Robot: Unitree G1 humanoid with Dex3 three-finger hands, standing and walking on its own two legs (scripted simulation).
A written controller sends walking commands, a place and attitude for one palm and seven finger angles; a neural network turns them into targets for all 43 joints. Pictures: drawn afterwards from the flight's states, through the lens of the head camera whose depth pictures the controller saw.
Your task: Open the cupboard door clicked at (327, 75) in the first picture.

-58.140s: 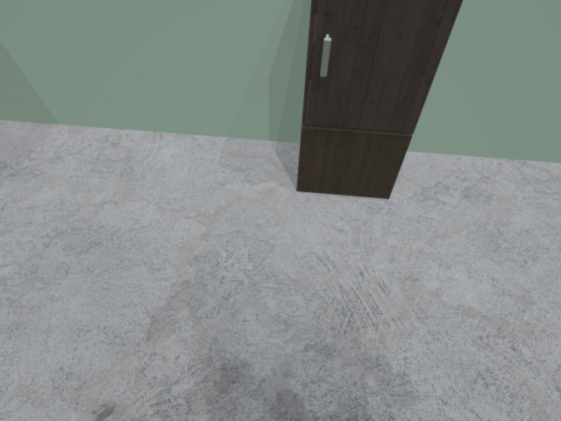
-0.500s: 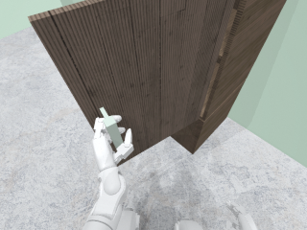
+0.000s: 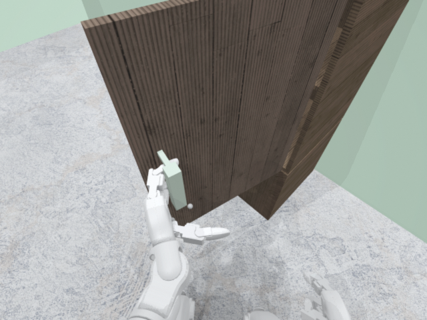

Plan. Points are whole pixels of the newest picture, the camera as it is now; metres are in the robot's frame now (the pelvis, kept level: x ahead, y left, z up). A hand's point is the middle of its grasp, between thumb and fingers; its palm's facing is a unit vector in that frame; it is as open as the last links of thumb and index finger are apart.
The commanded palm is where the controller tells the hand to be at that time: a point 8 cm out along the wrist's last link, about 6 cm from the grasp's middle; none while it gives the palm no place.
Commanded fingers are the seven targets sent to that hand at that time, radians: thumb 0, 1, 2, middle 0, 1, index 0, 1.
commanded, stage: open thumb and fingers to let go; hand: left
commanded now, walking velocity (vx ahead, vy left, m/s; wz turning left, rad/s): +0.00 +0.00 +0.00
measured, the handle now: (170, 180) +0.36 +0.11 +0.05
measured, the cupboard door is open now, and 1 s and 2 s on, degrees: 76 79 79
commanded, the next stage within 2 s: slide the hand sideways off the handle in 0.08 s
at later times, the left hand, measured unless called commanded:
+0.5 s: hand (183, 227) +0.27 +0.07 +0.04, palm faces -0.12 -0.99 +0.06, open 16.1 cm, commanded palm +0.25 +0.12 +0.04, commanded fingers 0.00 -0.50 0.30 -0.15 -0.30 -0.15 -0.30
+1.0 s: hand (161, 248) +0.24 +0.11 +0.03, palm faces -0.03 -1.00 +0.00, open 16.2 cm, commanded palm +0.22 +0.17 +0.04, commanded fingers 0.00 -0.50 0.30 -0.15 -0.30 -0.15 -0.30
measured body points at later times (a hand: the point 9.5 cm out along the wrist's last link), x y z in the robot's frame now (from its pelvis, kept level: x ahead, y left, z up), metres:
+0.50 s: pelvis -0.02 +0.02 +0.00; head +0.04 +0.02 +0.44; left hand +0.27 +0.13 +0.04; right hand +0.14 -0.21 -0.10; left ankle +0.04 +0.12 -0.65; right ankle -0.01 -0.11 -0.65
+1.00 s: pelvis -0.01 +0.01 -0.01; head +0.06 +0.01 +0.44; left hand +0.24 +0.16 +0.03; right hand +0.18 -0.21 -0.10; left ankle +0.04 +0.12 -0.65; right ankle -0.01 -0.11 -0.65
